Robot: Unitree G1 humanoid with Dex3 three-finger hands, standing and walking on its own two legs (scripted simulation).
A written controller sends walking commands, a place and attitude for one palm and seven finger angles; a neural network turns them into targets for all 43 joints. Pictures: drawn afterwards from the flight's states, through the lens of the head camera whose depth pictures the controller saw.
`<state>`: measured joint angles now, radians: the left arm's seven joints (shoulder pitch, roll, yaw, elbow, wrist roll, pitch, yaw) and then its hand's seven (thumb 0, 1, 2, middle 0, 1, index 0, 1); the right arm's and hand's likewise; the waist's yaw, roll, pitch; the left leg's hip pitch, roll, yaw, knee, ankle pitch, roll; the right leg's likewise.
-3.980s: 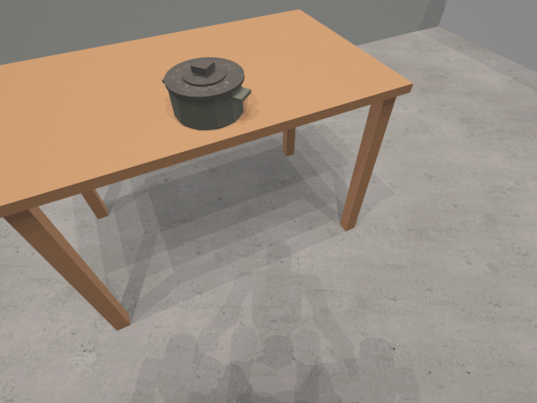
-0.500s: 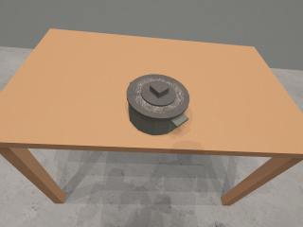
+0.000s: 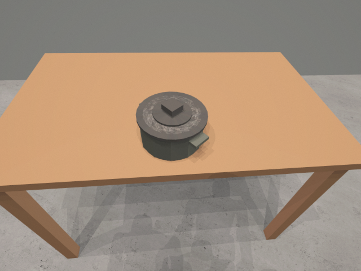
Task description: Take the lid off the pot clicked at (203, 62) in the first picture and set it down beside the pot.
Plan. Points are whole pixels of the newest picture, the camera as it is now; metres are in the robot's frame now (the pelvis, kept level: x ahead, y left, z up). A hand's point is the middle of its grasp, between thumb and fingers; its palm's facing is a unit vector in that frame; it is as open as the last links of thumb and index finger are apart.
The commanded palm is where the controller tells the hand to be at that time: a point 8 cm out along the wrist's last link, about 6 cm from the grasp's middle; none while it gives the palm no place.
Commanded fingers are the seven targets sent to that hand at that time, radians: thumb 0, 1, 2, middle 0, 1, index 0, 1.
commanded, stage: come to a stop and stand still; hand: left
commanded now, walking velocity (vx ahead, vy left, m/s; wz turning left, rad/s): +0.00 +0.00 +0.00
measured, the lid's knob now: (172, 106) +0.50 +0.05 +0.10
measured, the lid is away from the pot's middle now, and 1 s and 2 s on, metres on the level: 0.00 0.00 0.00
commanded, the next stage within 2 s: look again from close up in 0.04 s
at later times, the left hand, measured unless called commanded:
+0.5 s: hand out of the picture +0.03 +0.17 -0.19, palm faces +0.04 -0.98 -0.19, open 7.4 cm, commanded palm none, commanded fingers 0.00 0.90 0.90 -0.20 -0.30 -0.20 -0.30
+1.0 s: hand out of the picture +0.05 +0.18 -0.19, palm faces +0.02 -0.98 -0.19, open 7.4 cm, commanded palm none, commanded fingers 0.00 0.90 0.90 -0.20 -0.30 -0.20 -0.30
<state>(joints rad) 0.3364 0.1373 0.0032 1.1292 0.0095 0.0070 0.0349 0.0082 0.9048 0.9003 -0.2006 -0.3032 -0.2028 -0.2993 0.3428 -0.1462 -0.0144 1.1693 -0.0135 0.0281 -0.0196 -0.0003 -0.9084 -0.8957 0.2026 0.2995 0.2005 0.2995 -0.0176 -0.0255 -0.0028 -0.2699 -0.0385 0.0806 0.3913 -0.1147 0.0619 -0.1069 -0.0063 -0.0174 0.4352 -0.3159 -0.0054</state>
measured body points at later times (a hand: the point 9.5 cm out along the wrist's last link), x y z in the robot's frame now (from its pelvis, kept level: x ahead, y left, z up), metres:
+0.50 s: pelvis +0.03 +0.00 -0.01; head +0.04 +0.00 +0.44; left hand +0.03 +0.22 -0.17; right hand +0.06 -0.23 -0.17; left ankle +0.06 +0.08 -0.74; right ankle -0.05 -0.12 -0.74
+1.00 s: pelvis +0.04 +0.00 -0.01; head +0.06 +0.03 +0.44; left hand +0.05 +0.23 -0.17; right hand +0.10 -0.22 -0.15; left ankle +0.06 +0.08 -0.74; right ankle -0.05 -0.12 -0.74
